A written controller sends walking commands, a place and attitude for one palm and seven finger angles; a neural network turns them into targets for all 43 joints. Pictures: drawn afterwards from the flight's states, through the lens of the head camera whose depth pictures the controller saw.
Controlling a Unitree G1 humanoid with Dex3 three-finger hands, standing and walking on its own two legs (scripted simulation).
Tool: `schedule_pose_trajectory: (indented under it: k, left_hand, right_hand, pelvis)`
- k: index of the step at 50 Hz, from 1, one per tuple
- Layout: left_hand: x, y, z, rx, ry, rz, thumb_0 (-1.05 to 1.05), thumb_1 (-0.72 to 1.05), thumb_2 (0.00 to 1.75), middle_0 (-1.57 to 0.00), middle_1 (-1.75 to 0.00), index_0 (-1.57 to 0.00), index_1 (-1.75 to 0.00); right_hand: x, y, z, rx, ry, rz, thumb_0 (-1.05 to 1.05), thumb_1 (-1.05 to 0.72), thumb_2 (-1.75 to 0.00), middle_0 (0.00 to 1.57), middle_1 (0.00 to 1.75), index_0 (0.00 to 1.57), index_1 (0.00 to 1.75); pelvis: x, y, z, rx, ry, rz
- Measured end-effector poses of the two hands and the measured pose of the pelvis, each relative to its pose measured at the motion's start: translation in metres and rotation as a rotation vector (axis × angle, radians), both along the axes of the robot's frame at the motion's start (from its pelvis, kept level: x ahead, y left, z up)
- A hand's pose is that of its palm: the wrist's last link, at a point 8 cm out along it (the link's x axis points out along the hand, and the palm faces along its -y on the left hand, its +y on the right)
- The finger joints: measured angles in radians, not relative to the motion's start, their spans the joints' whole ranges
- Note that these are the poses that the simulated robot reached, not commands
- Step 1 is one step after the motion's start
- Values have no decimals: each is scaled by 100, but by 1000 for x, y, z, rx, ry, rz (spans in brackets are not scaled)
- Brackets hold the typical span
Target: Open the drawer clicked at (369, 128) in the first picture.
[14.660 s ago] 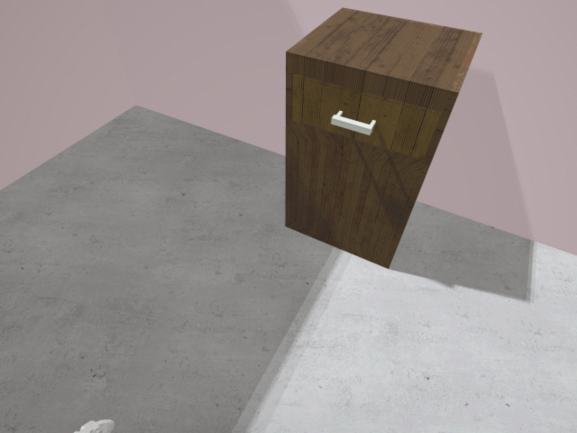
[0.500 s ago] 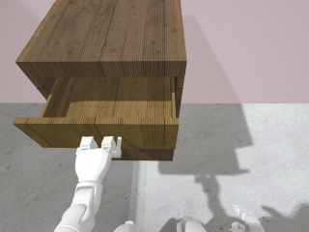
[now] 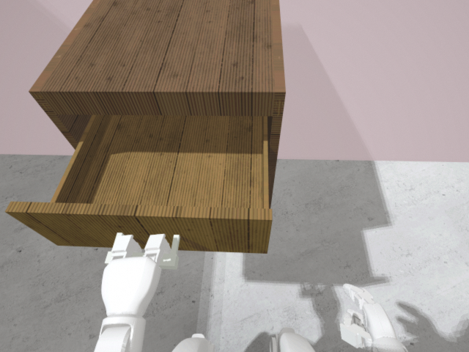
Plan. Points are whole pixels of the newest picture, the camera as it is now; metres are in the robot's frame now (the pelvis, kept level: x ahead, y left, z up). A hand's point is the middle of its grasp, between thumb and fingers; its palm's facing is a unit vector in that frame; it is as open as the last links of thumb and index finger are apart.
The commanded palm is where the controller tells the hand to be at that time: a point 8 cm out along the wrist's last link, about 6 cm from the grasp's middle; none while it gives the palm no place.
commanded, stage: pull the drawer open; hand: left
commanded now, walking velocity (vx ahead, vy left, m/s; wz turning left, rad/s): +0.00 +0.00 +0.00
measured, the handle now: (145, 249) +0.30 +0.19 -0.03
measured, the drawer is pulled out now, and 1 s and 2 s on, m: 0.23 0.30 0.30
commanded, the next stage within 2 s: open the thumb to release the handle in 0.82 s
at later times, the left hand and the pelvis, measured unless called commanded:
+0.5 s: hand (138, 322) +0.18 +0.18 -0.05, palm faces -0.04 -0.13 -0.99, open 5.8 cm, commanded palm +0.13 +0.18 +0.00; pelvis +0.00 -0.01 -0.02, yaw +0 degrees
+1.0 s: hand (133, 332) +0.17 +0.18 -0.05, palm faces -0.04 -0.10 -0.99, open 5.9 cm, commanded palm +0.14 +0.19 +0.00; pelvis -0.01 -0.02 -0.03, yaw +1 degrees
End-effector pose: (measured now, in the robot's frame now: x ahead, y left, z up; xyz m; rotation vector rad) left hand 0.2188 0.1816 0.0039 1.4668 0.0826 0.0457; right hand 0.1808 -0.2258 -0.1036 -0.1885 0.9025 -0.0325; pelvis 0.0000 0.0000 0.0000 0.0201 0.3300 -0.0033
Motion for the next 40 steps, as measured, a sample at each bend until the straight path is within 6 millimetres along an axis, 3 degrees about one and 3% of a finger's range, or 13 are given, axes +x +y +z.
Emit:
schedule_pose_trajectory:
  k: [31,40]
  left_hand:
    - [-70,0,3,-26,40,11,5,72,74,-28,-134,-40,-132]
    - [-73,1,4,-30,46,3,5,72,74,-26,-132,-38,-130]
  right_hand:
    - [17,7,-18,45,-96,108,1,-90,-90,20,30,20,30]
    - [18,3,-23,47,-102,104,1,-90,-90,20,30,20,30]
  pelvis:
    - [-7,-11,-25,30,32,-6]
    - [-8,-15,-30,39,45,-8]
